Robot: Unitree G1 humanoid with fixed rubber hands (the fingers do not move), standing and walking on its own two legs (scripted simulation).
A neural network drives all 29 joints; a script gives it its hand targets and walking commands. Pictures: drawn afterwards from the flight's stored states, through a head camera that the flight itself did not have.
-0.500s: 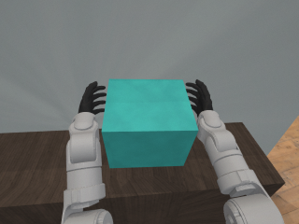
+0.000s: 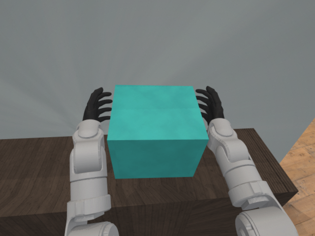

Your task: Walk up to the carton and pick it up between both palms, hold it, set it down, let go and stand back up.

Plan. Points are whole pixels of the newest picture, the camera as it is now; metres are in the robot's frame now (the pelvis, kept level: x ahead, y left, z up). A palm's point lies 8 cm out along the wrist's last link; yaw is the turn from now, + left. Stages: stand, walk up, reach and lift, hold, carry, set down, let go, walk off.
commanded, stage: hold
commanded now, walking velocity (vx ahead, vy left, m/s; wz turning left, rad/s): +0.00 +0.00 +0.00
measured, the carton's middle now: (154, 131) +0.37 +0.01 +0.12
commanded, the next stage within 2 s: none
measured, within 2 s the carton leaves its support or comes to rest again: neither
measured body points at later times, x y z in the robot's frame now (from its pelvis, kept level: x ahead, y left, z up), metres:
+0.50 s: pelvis +0.00 +0.00 +0.00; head -0.04 +0.03 +0.45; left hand +0.37 +0.16 +0.18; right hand +0.38 -0.14 +0.17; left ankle +0.05 +0.13 -0.75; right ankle -0.02 -0.11 -0.75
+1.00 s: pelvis +0.00 +0.00 +0.00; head -0.04 +0.03 +0.45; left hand +0.37 +0.16 +0.18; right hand +0.38 -0.14 +0.17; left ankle +0.05 +0.13 -0.75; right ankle -0.02 -0.11 -0.75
